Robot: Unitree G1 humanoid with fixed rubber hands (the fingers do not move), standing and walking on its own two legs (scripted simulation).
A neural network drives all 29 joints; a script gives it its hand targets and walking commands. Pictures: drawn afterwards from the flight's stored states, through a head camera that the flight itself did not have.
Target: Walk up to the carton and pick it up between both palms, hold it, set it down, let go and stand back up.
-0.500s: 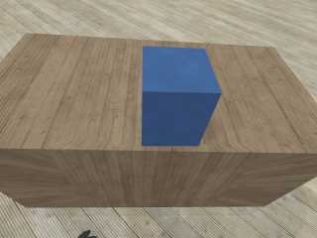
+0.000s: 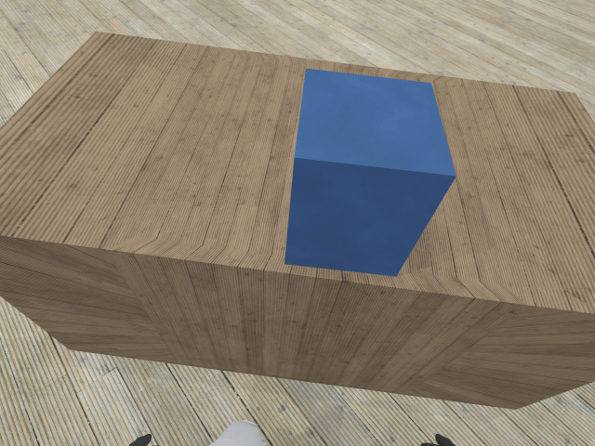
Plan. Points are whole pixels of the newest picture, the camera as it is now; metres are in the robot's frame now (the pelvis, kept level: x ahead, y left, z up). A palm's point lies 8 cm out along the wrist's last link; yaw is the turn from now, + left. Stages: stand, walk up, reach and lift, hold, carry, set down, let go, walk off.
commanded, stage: walk up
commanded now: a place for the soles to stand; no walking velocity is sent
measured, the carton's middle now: (353, 178) +0.51 -0.07 +0.05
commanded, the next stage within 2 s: none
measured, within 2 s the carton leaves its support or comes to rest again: neither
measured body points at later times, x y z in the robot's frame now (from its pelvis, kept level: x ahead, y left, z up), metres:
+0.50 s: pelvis +0.02 -0.02 +0.01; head +0.05 -0.01 +0.45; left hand +0.04 +0.21 -0.14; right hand +0.13 -0.22 -0.13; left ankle +0.05 +0.09 -0.72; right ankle -0.05 -0.06 -0.71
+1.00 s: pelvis +0.02 -0.03 +0.01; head +0.04 -0.05 +0.46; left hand +0.08 +0.19 -0.11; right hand +0.14 -0.26 -0.13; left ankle +0.03 +0.08 -0.72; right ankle +0.02 -0.15 -0.71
